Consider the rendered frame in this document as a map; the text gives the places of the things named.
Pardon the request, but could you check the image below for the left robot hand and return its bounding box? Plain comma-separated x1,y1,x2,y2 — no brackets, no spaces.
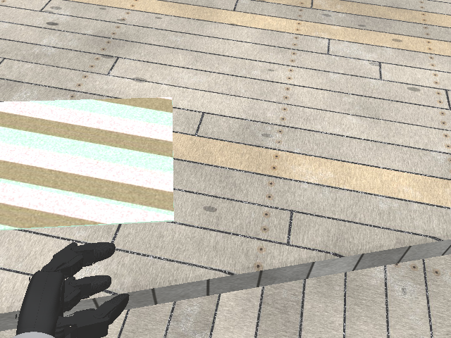
16,242,129,338

